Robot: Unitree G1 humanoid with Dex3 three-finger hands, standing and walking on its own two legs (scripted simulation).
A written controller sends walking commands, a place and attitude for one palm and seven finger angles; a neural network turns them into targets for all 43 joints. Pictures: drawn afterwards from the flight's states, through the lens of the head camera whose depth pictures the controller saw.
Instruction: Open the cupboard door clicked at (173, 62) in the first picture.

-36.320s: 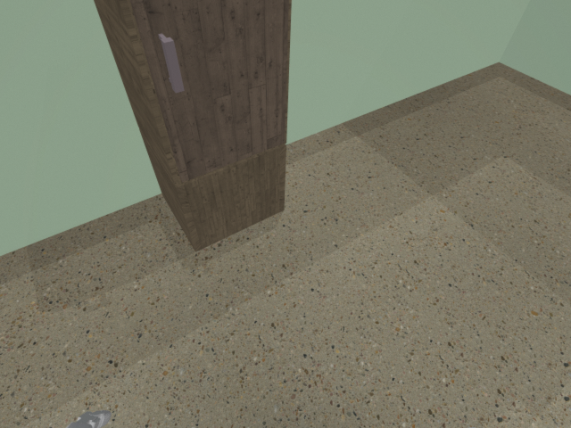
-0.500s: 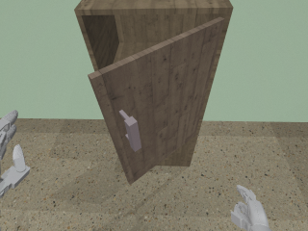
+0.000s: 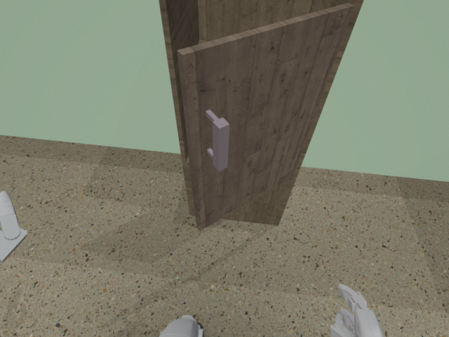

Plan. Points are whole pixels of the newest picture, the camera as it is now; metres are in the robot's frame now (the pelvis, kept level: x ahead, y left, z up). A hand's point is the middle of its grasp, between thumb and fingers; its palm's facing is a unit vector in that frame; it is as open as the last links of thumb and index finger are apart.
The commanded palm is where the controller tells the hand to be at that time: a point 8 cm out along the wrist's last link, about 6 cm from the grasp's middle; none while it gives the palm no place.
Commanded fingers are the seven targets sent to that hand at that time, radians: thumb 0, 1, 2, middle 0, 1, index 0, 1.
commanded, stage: step back with the hand held close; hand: left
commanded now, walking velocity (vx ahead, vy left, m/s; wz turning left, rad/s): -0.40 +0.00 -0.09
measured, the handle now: (215, 140) +0.47 +0.06 +0.08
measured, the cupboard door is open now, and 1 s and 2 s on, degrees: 40 40 40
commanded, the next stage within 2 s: stop stepping back and stand still in 0.20 s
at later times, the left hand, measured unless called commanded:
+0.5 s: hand out of the picture +0.05 +0.28 +0.18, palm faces +0.51 -0.75 -0.42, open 7.4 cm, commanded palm +0.01 +0.31 +0.19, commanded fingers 0.00 0.90 0.90 -0.20 -0.30 -0.20 -0.30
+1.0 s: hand out of the picture +0.04 +0.25 +0.18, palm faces +0.36 -0.81 -0.47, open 7.4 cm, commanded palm -0.01 +0.29 +0.19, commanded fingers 0.00 0.90 0.90 -0.20 -0.30 -0.20 -0.30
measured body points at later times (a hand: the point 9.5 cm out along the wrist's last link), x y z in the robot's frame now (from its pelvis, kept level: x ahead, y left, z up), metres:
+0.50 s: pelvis -0.13 +0.01 +0.01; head -0.14 +0.02 +0.46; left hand +0.02 +0.32 +0.20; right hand +0.04 -0.22 -0.08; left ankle -0.09 +0.12 -0.70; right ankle -0.13 -0.11 -0.72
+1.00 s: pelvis -0.18 +0.00 +0.02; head -0.19 +0.00 +0.47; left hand +0.01 +0.29 +0.20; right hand -0.09 -0.26 -0.09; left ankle -0.13 +0.12 -0.69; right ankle -0.24 -0.06 -0.72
